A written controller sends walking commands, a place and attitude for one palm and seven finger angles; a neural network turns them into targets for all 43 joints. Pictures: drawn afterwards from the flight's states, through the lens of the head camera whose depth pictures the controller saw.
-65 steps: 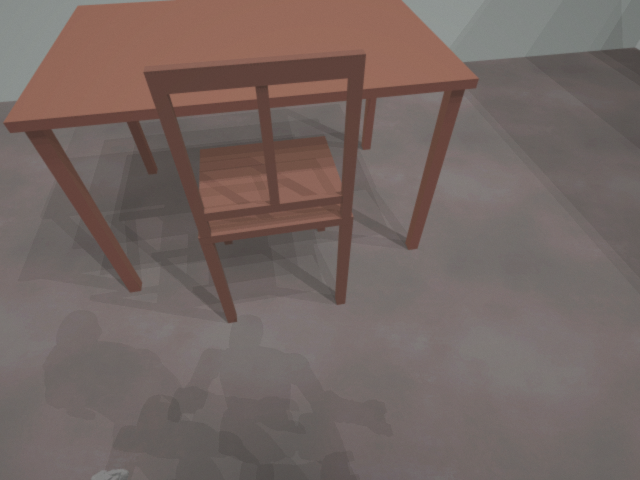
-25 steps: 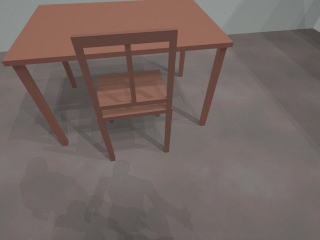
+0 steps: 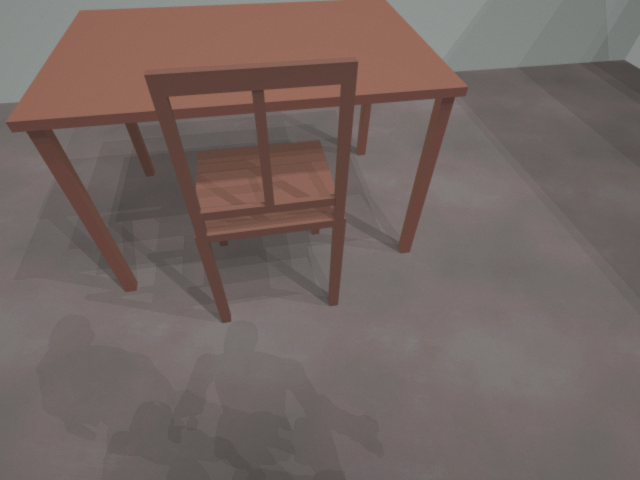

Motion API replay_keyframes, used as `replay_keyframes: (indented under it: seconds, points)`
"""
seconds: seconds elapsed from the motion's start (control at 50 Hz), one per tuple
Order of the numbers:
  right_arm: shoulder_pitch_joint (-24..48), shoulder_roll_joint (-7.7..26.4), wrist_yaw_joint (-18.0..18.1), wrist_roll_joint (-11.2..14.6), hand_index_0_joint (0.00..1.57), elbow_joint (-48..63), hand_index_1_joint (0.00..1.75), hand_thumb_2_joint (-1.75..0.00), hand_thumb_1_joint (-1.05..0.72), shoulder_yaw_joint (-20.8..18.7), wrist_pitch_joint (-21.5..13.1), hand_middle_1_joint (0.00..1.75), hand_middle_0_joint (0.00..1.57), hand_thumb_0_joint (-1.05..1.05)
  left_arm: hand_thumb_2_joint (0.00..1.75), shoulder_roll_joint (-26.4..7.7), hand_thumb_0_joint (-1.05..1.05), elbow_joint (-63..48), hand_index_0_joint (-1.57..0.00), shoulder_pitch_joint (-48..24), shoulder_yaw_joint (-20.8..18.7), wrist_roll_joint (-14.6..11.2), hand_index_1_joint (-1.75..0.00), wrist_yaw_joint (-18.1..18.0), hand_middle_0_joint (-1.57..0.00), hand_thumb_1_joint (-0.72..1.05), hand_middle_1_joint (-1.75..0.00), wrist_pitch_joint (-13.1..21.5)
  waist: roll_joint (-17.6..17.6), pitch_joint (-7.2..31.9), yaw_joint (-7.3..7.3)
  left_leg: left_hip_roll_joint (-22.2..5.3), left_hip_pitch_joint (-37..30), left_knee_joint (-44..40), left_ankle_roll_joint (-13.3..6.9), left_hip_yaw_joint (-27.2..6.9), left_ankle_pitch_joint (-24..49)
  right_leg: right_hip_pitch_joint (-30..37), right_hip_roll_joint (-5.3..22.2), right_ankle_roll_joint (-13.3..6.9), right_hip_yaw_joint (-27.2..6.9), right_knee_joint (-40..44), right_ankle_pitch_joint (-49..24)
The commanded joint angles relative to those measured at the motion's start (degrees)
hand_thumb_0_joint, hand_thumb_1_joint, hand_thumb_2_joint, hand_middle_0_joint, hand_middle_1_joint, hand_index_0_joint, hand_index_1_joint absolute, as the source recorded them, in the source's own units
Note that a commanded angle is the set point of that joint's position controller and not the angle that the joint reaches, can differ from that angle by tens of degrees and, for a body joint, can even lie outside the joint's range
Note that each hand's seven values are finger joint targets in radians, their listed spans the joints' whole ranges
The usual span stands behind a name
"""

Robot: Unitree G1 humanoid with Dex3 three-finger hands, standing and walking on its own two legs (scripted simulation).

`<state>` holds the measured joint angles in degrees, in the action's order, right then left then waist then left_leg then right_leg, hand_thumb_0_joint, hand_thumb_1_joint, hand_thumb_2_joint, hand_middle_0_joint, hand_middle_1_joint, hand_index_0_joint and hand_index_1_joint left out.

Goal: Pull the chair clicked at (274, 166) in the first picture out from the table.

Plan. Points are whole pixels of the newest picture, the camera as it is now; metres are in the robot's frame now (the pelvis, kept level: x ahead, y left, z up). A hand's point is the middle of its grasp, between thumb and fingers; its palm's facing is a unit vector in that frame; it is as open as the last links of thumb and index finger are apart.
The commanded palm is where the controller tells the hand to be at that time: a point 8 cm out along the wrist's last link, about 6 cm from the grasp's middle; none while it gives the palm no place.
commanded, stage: look at it before walking up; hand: left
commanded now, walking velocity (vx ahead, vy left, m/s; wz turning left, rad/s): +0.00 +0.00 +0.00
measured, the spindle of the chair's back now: (264, 153) +0.82 +0.19 -0.07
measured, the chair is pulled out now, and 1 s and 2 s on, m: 0.00 0.00 0.00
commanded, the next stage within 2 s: walk to a spot facing it in 0.14 s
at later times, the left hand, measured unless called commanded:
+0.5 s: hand out of the picture +0.05 +0.22 -0.17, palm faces -0.08 -0.95 -0.29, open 7.3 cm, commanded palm none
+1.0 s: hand out of the picture +0.06 +0.20 -0.18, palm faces -0.25 -0.94 -0.24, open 7.3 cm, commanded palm none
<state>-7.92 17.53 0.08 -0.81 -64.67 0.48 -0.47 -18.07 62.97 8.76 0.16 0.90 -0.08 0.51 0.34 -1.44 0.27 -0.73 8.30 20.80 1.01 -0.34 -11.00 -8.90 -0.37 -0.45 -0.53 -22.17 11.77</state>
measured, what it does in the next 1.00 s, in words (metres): steps on the spot, turning right: left foot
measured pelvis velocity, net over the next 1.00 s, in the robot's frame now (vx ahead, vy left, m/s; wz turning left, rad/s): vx -0.04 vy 0.02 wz -0.36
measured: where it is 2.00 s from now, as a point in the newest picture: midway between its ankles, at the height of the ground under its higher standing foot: outside the picture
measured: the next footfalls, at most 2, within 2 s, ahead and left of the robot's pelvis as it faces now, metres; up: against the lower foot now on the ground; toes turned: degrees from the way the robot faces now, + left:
left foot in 1.00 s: +0.02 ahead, +0.13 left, +0.00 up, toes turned -23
right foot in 1.36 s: -0.09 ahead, -0.13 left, +0.00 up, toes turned -41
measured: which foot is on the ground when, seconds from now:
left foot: down 0.00-0.66, up 0.68-0.98, down 1.00-1.00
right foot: down 0.00-1.00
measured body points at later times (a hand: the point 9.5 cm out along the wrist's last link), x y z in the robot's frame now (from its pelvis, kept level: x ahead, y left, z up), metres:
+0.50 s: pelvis -0.01 +0.00 -0.01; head +0.00 +0.00 +0.44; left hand +0.06 +0.27 -0.15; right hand +0.05 -0.27 -0.15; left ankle +0.00 +0.13 -0.75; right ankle +0.00 -0.11 -0.75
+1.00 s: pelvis -0.04 +0.02 -0.01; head -0.01 +0.01 +0.44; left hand +0.07 +0.25 -0.16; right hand -0.01 -0.26 -0.14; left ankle -0.02 +0.14 -0.75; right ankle +0.00 -0.11 -0.75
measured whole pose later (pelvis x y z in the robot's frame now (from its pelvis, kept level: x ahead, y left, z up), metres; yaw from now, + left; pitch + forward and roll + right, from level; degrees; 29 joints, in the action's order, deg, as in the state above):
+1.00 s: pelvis -0.04 +0.02 -0.01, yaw -21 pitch +2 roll +1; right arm -7.7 12.3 1.5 0.0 -50.3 -2.9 0.7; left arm -12.9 51.8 16.4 -4.1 1.4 0.1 -3.8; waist 2.1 -1.7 2.9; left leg 1.4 13.2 28.4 -0.6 -1.8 -20.0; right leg -22.8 -7.8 0.2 -14.8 -28.4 6.9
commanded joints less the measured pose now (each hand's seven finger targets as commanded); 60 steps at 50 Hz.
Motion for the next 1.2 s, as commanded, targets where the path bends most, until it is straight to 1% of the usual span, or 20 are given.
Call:
replay_keyframes:
  seconds: [0.0, 0.26, 0.36, 0.48, 0.58, 0.6, 0.62, 0.64, 0.66, 0.7, 0.74, 0.86, 0.92, 0.94, 0.96, 0.98, 1.0, 1.02, 1.06, 1.18]
  points:
    - [1.9, 10.9, 0.9, 0.2, 0.20, 3.4, 0.30, -0.90, -0.90, -2.0, -1.4, 0.30, 0.20, 0.00, 0.90, -10.8, 0.00, -3.4, -0.20, -1.3, -2.0, -0.2, -0.30, -0.8, -0.20, 0.90, -0.30, 1.3, -0.6, 3.2, -0.22, -5.8, -1.1, -3.3, -2.1, -5.3, 7.0, -0.1, 6.6, -1.0, -6.0, 4.2, -6.5]
    - [1.7, 11.4, 1.1, 0.2, 0.20, 3.2, 0.30, -0.90, -0.90, -2.2, -1.5, 0.30, 0.20, 0.00, 0.90, -11.4, 0.00, -3.3, -0.20, -1.3, -2.3, -0.2, -0.30, -0.7, -0.20, 0.90, -0.30, 1.2, -0.8, 2.8, -0.39, -6.2, -2.4, -3.0, -1.9, -4.4, 7.1, -1.0, 6.3, -1.3, -7.2, 4.2, -8.3]
    - [-2.4, 5.8, 1.7, 0.2, 0.20, 5.1, 0.30, -0.90, -0.90, -2.4, 0.0, 0.30, 0.20, 0.00, 0.90, -6.5, 0.00, -5.0, -0.20, 2.4, -2.4, -0.1, -0.30, -0.8, -0.20, 0.90, -0.30, -1.3, 0.2, 1.9, -0.60, -7.0, -1.3, 1.9, -1.1, -0.4, 4.0, -6.0, 5.3, -1.1, -9.5, -1.2, -11.2]
    - [-2.3, 7.1, 1.9, 0.0, 0.20, 10.1, 0.30, -0.90, -0.90, -4.7, 0.6, 0.30, 0.20, 0.00, 0.90, -5.2, 0.00, -9.6, -0.20, 4.1, -3.7, 0.2, -0.30, -0.1, -0.20, 0.90, -0.30, -2.3, -3.9, 1.5, -0.12, -11.5, 0.7, 2.4, -3.5, -1.7, -0.9, -12.3, 1.1, -0.8, -8.5, -11.0, -7.3]
    - [1.8, 7.3, 1.5, -0.2, 0.20, 13.8, 0.30, -0.90, -0.90, -6.0, 0.4, 0.30, 0.20, 0.00, 0.90, -2.2, 0.00, -10.8, -0.20, 9.9, -4.6, 0.3, -0.30, 0.6, -0.20, 0.90, -0.30, -2.6, -8.5, 1.3, 3.25, -17.5, 6.6, 4.9, -7.0, -0.6, 2.8, -9.7, 0.1, 0.1, -1.9, -20.4, 8.2]
    - [3.0, 6.8, 1.4, -0.2, 0.20, 14.5, 0.30, -0.90, -0.90, -6.2, 0.7, 0.30, 0.20, 0.00, 0.90, -2.6, 0.00, -10.4, -0.20, 12.2, -5.0, 0.5, -0.30, 0.6, -0.20, 0.90, -0.30, -2.4, -4.6, 0.8, 4.65, -15.3, 9.9, 11.5, -5.0, 2.2, 0.0, -6.8, 1.3, -0.5, -4.2, -14.7, 1.6]
    - [2.9, 3.9, 1.3, -0.1, 0.20, 15.6, 0.30, -0.90, -0.90, -5.9, 1.3, 0.30, 0.20, 0.00, 0.90, -6.0, 0.00, -10.8, -0.20, 13.5, -5.8, 1.1, -0.30, 0.2, -0.20, 0.90, -0.30, -1.7, 10.2, 0.8, 4.99, -6.6, 15.1, 26.2, -0.2, 8.3, -10.2, -5.7, 7.5, -3.2, -17.4, -4.8, -6.6]
    - [3.5, 0.7, 1.3, 0.0, 0.20, 17.2, 0.30, -0.90, -0.90, -5.2, 1.7, 0.30, 0.20, 0.00, 0.90, -9.2, 0.00, -11.3, -0.20, 14.7, -6.3, 0.9, -0.30, -0.6, -0.20, 0.90, -0.30, -1.3, 20.5, -0.2, 5.29, 1.2, 23.6, 38.8, 1.8, 5.0, -24.3, -5.0, 16.1, -8.3, -36.2, 4.7, -14.0]
    - [3.3, 1.8, 1.5, 0.1, 0.20, 17.1, 0.30, -0.90, -0.90, -5.2, 1.9, 0.30, 0.20, 0.00, 0.90, -9.0, 0.00, -12.0, -0.20, 13.7, -6.3, 0.3, -0.30, -1.2, -0.20, 0.90, -0.30, -1.4, 15.1, 0.3, 4.30, -0.3, 24.0, 44.3, 1.1, -2.6, -22.5, -6.3, 17.0, -10.7, -38.8, 7.6, -8.2]
    - [0.6, 1.7, 1.2, 0.1, 0.20, 16.1, 0.30, -0.90, -0.90, -5.4, 1.5, 0.30, 0.20, 0.00, 0.90, -7.1, 0.00, -14.2, -0.20, 7.1, -6.3, 0.3, -0.30, -1.4, -0.20, 0.90, -0.30, -1.5, 6.2, 1.0, 0.68, -2.1, 23.1, 45.4, 1.1, -3.7, -15.0, -6.9, 13.4, -11.5, -32.6, 4.0, -3.9]
    - [0.2, 0.9, 1.1, -0.1, 0.20, 15.9, 0.30, -0.90, -0.90, -5.3, 1.4, 0.30, 0.20, 0.00, 0.90, -5.9, 0.00, -15.1, -0.20, 6.6, -6.1, 0.3, -0.30, -1.2, -0.20, 0.90, -0.30, -1.4, 6.1, 3.6, 0.80, -1.1, 18.4, 40.0, 1.5, -2.0, -12.9, -7.7, 10.2, -10.0, -27.9, 3.4, -3.8]
    - [0.5, -0.3, 1.5, 0.8, 0.20, 17.4, 0.30, -0.90, -0.90, -5.0, 1.1, 0.30, 0.20, 0.00, 0.90, -6.2, 0.00, -15.0, -0.20, 8.5, -6.9, 0.6, -0.30, -0.8, -0.20, 0.90, -0.30, -2.3, 9.4, 5.0, 2.23, 2.3, 12.1, 21.6, 0.5, -1.2, -14.4, -5.4, 7.3, -8.6, -30.8, 5.4, -2.6]
    - [-5.4, -0.1, 2.1, 1.2, 0.20, 16.3, 0.30, -0.90, -0.90, -5.1, 0.4, 0.30, 0.20, 0.00, 0.90, -6.2, 0.00, -15.7, -0.20, 6.5, -7.1, 0.5, -0.30, -0.7, -0.20, 0.90, -0.30, -2.8, 9.6, 7.1, -0.09, 4.0, 1.2, 6.2, -0.9, -0.3, -8.9, -8.2, 4.8, -4.9, -29.7, 4.0, -3.5]
    - [-8.5, 1.1, 2.6, 1.1, 0.20, 15.6, 0.30, -0.90, -0.90, -5.3, 0.0, 0.30, 0.20, 0.00, 0.90, -5.1, 0.00, -16.3, -0.20, 5.1, -6.9, 0.2, -0.30, -0.6, -0.20, 0.90, -0.30, -3.0, 9.0, 7.3, -1.54, 1.9, -6.8, 0.5, -2.1, -1.6, -6.6, -14.1, 1.9, -2.2, -27.0, 2.1, 1.5]
    - [-10.1, 4.7, 3.0, 0.6, 0.20, 15.6, 0.30, -0.90, -0.90, -6.0, -0.3, 0.30, 0.20, 0.00, 0.90, -2.7, 0.00, -17.3, -0.20, 4.1, -6.5, 0.0, -0.30, -0.1, -0.20, 0.90, -0.30, -3.2, -0.6, 5.8, -2.75, -6.8, -13.3, -6.5, -5.4, -11.3, -12.9, -24.8, -3.6, 0.5, -21.0, -5.4, 9.7]
    - [-7.0, 9.3, 3.0, 0.2, 0.20, 17.8, 0.30, -0.90, -0.90, -6.7, -0.2, 0.30, 0.20, 0.00, 0.90, -0.5, 0.00, -18.4, -0.20, 5.0, -6.3, -0.2, -0.30, 0.6, -0.20, 0.90, -0.30, -2.9, -14.8, 4.3, -1.54, -21.6, -10.2, -11.9, -8.9, -24.1, -14.5, -30.9, -7.8, 2.5, -10.3, -23.6, 16.6]
    - [-2.7, 8.4, 2.7, 0.2, 0.20, 19.3, 0.30, -0.90, -0.90, -6.2, -0.2, 0.30, 0.20, 0.00, 0.90, -3.1, 0.00, -18.5, -0.20, 3.8, -7.3, 0.6, -0.30, 0.7, -0.20, 0.90, -0.30, -2.7, -12.2, 0.7, -0.50, -26.3, 0.8, -11.4, -12.5, -24.8, -10.4, -29.4, -1.9, 3.5, -6.2, -34.8, 16.3]
    - [0.5, 4.5, 2.6, -0.2, 0.20, 19.2, 0.30, -0.90, -0.90, -5.3, -0.5, 0.30, 0.20, 0.00, 0.90, -4.1, 0.00, -16.5, -0.20, 4.2, -7.9, 1.2, -0.30, 1.1, -0.20, 0.90, -0.30, -2.9, -7.4, -0.7, 1.49, -20.5, 5.5, -8.9, -11.3, -16.5, -3.8, -26.1, -0.9, 4.0, -6.6, -41.1, 11.2]
    - [2.8, 3.7, 2.6, -0.4, 0.20, 19.8, 0.30, -0.90, -0.90, -4.8, -0.9, 0.30, 0.20, 0.00, 0.90, -1.5, 0.00, -15.1, -0.20, 6.6, -7.0, 0.6, -0.30, 2.0, -0.20, 0.90, -0.30, -3.4, -8.0, -0.5, 3.07, -15.0, 4.8, -6.0, -9.6, -5.5, 5.6, -25.2, 0.2, 4.6, -3.5, -44.5, 8.4]
    - [-8.1, 6.0, 1.9, -0.8, 0.20, 15.8, 0.30, -0.90, -0.90, -5.6, -0.7, 0.30, 0.20, 0.00, 0.90, 0.5, 0.00, -17.0, -0.20, -1.0, -5.2, 0.3, -0.30, 2.5, -0.20, 0.90, -0.30, -3.3, -8.8, -0.2, -2.38, -17.2, -2.3, -1.2, -9.8, 0.1, 16.3, -20.1, 1.9, 4.0, 3.7, -26.4, 11.7]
